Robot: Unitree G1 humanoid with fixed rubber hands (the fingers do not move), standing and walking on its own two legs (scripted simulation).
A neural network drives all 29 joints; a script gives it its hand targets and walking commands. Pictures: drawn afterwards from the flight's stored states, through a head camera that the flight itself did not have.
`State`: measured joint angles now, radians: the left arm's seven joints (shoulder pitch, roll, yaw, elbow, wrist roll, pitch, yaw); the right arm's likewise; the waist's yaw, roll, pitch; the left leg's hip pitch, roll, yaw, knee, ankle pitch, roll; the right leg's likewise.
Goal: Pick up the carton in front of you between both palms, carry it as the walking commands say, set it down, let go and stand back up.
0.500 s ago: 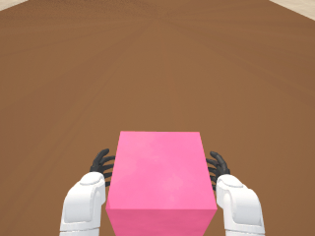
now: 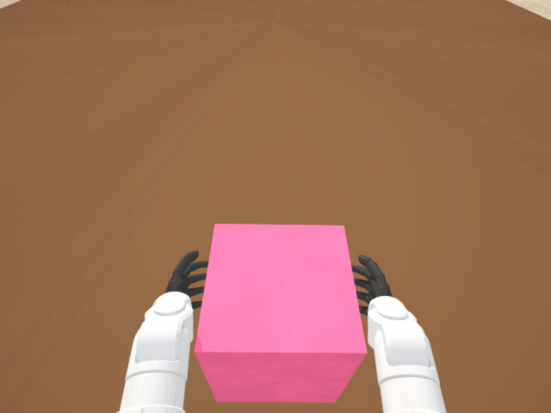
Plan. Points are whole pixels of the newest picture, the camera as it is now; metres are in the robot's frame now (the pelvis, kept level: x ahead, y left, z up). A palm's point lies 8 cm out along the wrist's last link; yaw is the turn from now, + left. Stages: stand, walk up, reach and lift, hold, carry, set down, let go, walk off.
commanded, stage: carry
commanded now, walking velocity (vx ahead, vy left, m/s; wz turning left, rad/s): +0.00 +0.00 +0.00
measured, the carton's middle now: (277, 317) +0.31 +0.00 -0.05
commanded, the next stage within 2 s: hold in 0.18 s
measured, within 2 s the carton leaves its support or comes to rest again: neither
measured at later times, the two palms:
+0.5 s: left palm (156, 326) +0.25 +0.17 +0.04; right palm (368, 319) +0.26 -0.13 +0.03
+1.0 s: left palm (172, 324) +0.28 +0.17 -0.02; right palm (354, 305) +0.32 -0.13 -0.03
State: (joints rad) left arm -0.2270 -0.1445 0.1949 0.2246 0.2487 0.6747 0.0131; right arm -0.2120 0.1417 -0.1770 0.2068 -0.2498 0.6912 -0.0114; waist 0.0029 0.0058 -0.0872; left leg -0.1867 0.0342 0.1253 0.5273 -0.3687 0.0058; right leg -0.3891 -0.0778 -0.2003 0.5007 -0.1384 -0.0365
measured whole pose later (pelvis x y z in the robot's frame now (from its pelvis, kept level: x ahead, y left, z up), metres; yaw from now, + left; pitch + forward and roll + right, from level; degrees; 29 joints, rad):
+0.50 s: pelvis -0.02 +0.00 +0.01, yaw +3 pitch -7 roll +0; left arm -0.17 -0.13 0.17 0.17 0.20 0.64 0.01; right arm -0.15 0.13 -0.11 0.10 -0.24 0.71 -0.04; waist 0.00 0.06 0.10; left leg -0.01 0.00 0.01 0.43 -0.30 0.02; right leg -0.17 -0.04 -0.11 0.36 -0.07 -0.01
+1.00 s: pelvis -0.04 -0.03 -0.02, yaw +9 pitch +0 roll +0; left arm -0.55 -0.17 0.54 0.63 0.41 0.36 -0.05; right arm -0.54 0.18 -0.44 0.54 -0.38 0.45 0.00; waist -0.01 0.07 0.13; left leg -0.35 -0.02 -0.09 0.74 -0.40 0.00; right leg -0.49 0.03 -0.02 0.67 -0.19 -0.04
